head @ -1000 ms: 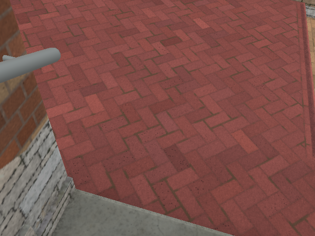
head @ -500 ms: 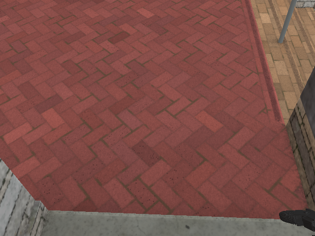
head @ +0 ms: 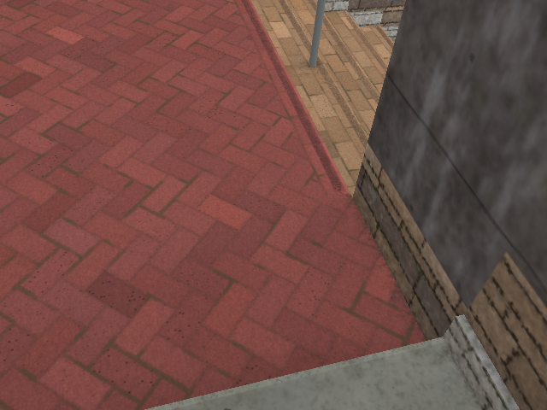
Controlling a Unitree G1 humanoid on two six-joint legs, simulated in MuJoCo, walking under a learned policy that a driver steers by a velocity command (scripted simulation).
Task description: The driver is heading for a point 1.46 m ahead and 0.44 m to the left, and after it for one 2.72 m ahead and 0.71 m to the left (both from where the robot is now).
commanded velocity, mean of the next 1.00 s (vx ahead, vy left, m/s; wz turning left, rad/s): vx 0.15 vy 0.00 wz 0.30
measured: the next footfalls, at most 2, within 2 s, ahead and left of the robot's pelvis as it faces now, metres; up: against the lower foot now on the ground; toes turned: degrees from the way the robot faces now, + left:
right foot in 0.24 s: -0.09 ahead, -0.14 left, +0.15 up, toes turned +2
left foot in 1.14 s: +0.11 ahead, +0.18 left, +0.00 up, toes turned +27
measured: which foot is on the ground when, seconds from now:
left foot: down 0.00-0.24, up 0.26-1.00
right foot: up 0.00-0.22, down 0.24-1.00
